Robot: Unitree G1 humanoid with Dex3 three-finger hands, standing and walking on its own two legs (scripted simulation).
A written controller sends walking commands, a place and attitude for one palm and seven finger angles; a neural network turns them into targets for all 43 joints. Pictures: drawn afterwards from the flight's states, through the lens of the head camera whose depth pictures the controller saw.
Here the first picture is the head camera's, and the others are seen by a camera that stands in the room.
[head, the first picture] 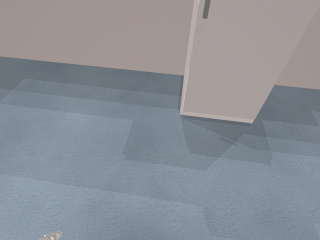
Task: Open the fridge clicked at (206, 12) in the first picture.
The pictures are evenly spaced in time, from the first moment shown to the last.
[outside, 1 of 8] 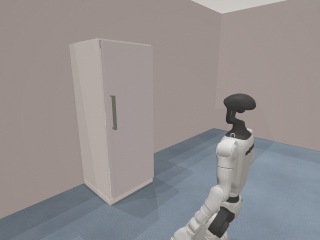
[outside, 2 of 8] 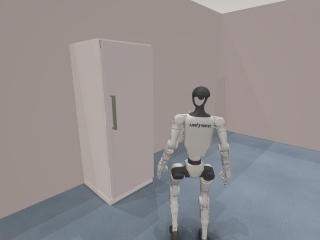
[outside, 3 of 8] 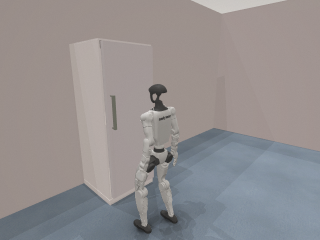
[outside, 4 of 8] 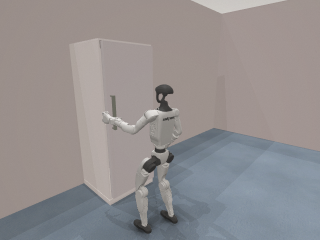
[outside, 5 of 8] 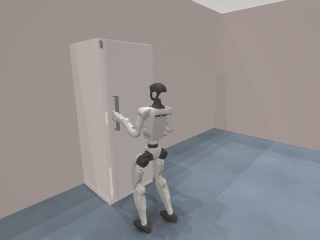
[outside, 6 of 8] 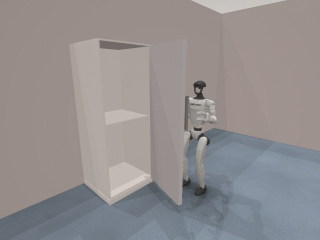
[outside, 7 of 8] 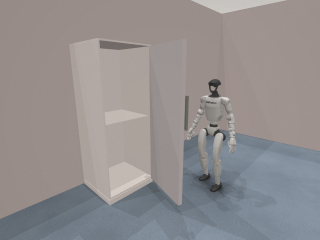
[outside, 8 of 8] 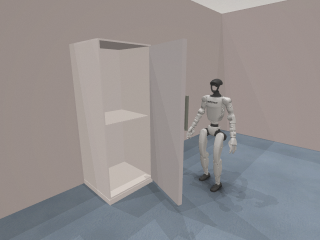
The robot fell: no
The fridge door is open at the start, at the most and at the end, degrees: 0 81 74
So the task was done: yes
